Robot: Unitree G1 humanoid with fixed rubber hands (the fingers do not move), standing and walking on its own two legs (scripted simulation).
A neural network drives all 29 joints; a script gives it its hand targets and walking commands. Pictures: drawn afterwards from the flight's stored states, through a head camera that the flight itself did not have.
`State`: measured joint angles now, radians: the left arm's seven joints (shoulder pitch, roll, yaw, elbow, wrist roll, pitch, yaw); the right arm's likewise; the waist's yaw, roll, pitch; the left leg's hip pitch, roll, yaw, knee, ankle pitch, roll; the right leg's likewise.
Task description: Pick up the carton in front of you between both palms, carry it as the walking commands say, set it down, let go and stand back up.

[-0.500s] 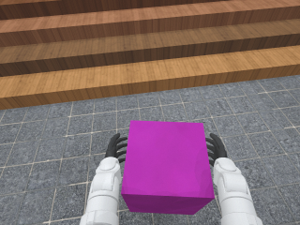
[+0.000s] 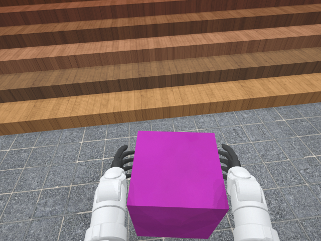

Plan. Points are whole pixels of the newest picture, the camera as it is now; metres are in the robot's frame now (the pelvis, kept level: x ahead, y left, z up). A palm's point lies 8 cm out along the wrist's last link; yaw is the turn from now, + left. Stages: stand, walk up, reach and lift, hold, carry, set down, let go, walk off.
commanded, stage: reach and lift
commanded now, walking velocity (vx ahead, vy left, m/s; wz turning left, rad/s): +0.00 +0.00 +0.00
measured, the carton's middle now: (174, 186) +0.30 +0.00 -0.05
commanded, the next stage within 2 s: hold in 0.72 s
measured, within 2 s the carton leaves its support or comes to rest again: neither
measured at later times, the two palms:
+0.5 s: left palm (117, 167) +0.31 +0.15 +0.04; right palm (232, 166) +0.31 -0.15 +0.04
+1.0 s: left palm (114, 168) +0.30 +0.15 +0.06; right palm (236, 167) +0.30 -0.15 +0.06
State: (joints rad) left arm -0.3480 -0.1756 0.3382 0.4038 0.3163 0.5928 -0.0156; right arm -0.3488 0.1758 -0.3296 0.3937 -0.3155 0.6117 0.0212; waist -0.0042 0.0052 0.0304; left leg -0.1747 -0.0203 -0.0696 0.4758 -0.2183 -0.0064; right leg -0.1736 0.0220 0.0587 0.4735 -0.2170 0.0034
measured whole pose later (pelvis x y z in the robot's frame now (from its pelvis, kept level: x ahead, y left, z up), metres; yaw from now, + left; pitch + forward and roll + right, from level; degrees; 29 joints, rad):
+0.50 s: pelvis +0.02 +0.00 +0.01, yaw +0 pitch -6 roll +0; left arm -0.28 -0.16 0.25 0.31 0.29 0.65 -0.01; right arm -0.29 0.16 -0.25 0.31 -0.29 0.66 0.02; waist 0.00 0.00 0.03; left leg -0.08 -0.02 -0.07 0.38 -0.20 0.00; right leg -0.08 0.02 0.07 0.38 -0.20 0.01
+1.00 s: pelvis +0.01 +0.00 +0.01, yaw +0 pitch -9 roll +0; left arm -0.26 -0.15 0.22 0.23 0.28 0.76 -0.01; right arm -0.26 0.15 -0.21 0.22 -0.27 0.77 0.01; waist 0.00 0.00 0.03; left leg -0.02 -0.02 -0.07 0.35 -0.18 0.00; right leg -0.02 0.02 0.07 0.35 -0.18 0.00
